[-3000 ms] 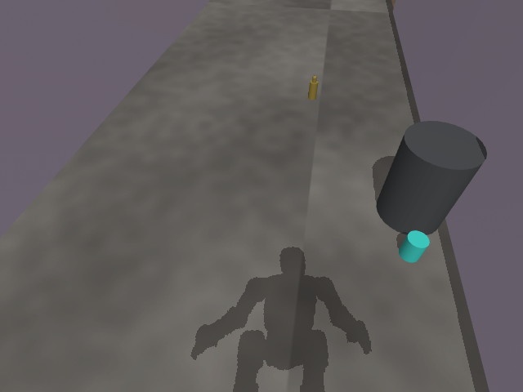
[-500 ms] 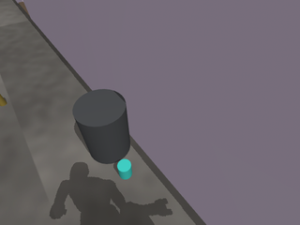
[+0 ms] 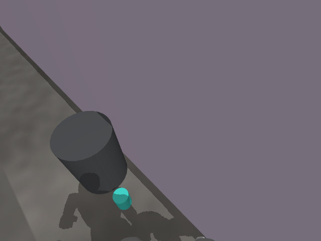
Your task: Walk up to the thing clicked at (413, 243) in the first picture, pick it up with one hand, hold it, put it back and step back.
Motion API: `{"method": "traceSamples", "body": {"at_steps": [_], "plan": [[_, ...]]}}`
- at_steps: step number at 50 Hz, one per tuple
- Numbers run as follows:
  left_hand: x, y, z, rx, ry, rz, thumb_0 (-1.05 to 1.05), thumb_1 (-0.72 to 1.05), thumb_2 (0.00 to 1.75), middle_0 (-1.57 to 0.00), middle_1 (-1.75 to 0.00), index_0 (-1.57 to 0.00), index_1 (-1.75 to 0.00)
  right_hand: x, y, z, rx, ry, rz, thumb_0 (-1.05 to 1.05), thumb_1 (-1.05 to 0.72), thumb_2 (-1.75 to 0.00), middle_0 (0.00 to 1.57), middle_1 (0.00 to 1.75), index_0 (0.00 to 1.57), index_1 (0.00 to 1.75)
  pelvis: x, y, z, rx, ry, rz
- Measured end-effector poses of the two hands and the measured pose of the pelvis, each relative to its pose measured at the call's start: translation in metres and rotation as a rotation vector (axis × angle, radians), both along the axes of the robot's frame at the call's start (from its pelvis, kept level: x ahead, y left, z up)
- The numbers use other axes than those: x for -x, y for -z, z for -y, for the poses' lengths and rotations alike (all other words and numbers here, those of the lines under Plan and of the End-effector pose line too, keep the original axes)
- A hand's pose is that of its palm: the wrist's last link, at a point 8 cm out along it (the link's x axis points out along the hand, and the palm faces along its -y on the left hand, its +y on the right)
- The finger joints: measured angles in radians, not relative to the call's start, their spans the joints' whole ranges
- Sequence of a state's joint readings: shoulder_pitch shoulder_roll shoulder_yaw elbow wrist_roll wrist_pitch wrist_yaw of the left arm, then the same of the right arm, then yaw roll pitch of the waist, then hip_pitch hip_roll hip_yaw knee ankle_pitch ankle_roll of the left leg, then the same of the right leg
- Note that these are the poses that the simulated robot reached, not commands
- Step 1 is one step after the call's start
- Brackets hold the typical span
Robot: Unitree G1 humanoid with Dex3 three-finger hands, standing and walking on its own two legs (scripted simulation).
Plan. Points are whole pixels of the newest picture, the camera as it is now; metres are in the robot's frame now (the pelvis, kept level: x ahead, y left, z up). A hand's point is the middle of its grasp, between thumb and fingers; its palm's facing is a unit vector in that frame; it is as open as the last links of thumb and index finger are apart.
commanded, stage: walk up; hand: left
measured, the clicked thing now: (122, 199) +0.46 +0.27 -0.69
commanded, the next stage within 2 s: stand in 1.48 s
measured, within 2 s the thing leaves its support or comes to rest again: neither
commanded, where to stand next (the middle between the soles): +0.07 +0.02 m, yaw +0 degrees
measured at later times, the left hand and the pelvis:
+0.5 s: hand out of the picture +0.10 +0.28 -0.14, palm faces -0.04 -0.93 -0.37, open 7.4 cm; pelvis +0.04 +0.02 +0.01, yaw +0 degrees
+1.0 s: hand out of the picture +0.16 +0.27 -0.12, palm faces -0.06 -0.94 -0.35, open 7.4 cm; pelvis +0.05 +0.03 +0.03, yaw -1 degrees
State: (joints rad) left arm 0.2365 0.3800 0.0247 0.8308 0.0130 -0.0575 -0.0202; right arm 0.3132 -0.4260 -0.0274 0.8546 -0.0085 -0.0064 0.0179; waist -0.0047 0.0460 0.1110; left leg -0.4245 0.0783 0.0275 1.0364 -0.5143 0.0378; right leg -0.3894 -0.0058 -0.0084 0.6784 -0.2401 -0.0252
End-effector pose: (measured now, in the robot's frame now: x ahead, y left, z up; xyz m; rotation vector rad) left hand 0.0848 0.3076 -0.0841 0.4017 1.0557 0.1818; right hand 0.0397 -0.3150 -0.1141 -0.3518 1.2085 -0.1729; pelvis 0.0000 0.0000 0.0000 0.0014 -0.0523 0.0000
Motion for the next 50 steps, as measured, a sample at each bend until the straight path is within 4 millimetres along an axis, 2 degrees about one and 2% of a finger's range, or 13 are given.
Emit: {"method": "traceSamples", "body": {"at_steps": [3, 8, 12, 17, 24, 40, 50], "plan": [[-0.004, 0.001, -0.005, -0.008, 0.001, -0.008, 0.0, 0.9, 0.9, -0.21, -0.3, -0.2, -0.3, -0.007, 0.002, -0.007, -0.007, 0.003, -0.001, 0.01, -0.9, -0.89, 0.2, 0.3, 0.22, 0.31, -0.006, 0.001, -0.004, 0.003, 0.007, -0.005], [-0.012, 0.018, -0.021, -0.009, -0.026, -0.037, 0.0, 0.9, 0.9, -0.21, -0.3, -0.2, -0.3, -0.009, 0.007, -0.016, 0.011, 0.031, -0.002, 0.01, -0.9, -0.89, 0.2, 0.3, 0.21, 0.3, -0.013, 0.009, -0.016, -0.011, 0.011, -0.001], [-0.015, 0.022, -0.023, 0.005, -0.043, -0.064, 0.0, 0.9, 0.9, -0.21, -0.3, -0.2, -0.3, -0.015, 0.004, -0.023, 0.001, 0.043, -0.012, 0.01, -0.9, -0.89, 0.2, 0.3, 0.21, 0.3, -0.019, 0.006, -0.018, 0.002, 0.012, 0.001], [-0.008, 0.025, -0.021, 0.015, -0.066, -0.105, 0.0, 0.9, 0.9, -0.21, -0.3, -0.2, -0.3, -0.031, 0.003, -0.027, -0.016, 0.041, -0.033, 0.01, -0.9, -0.89, 0.2, 0.3, 0.21, 0.3, -0.028, 0.002, -0.016, 0.006, 0.007, 0.002], [-0.013, 0.02, -0.015, 0.033, -0.071, -0.164, 0.01, 0.9, 0.9, -0.21, -0.3, -0.2, -0.3, -0.037, -0.001, -0.03, -0.025, 0.062, -0.079, 0.01, -0.9, -0.89, 0.2, 0.3, 0.21, 0.3, -0.039, -0.009, -0.02, 0.004, 0.009, -0.008], [-0.063, 0.002, -0.009, 0.043, -0.036, -0.101, 0.0, 0.9, 0.9, -0.21, -0.3, -0.2, -0.3, -0.048, -0.009, -0.04, -0.055, 0.109, -0.076, 0.01, -0.9, -0.89, 0.2, 0.3, 0.21, 0.3, -0.043, -0.024, -0.023, -0.003, 0.019, 0.001], [-0.069, 0.0, -0.007, 0.054, -0.033, -0.11, 0.0, 0.9, 0.9, -0.21, -0.3, -0.2, -0.3, -0.05, -0.013, -0.042, -0.057, 0.112, -0.07, 0.01, -0.9, -0.89, 0.2, 0.3, 0.21, 0.3, -0.046, -0.028, -0.025, -0.003, 0.021, -0.003]]}}
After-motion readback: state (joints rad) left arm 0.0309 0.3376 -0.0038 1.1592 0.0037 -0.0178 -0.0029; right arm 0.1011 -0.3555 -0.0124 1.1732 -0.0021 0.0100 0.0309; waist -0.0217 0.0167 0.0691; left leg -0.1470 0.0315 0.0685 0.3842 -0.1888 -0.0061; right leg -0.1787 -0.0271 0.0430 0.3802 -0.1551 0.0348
